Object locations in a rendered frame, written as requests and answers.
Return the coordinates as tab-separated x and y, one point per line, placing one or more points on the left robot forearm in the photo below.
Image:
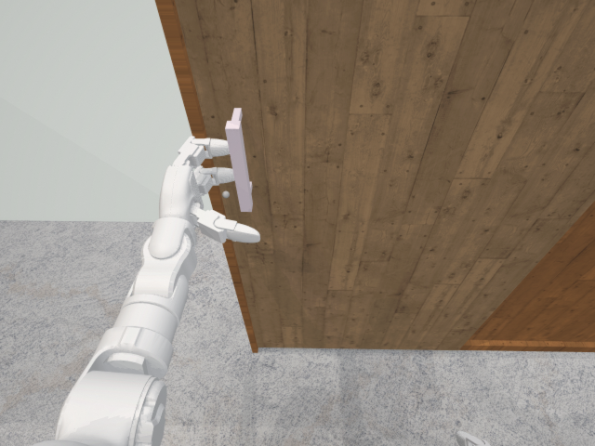
140	341

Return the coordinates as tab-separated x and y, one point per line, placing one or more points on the handle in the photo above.
236	145

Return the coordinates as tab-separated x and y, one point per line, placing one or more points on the left robot upper arm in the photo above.
113	409

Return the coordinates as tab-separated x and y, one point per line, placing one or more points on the robot left hand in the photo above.
182	187

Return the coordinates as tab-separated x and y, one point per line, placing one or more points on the wardrobe door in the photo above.
411	160
556	300

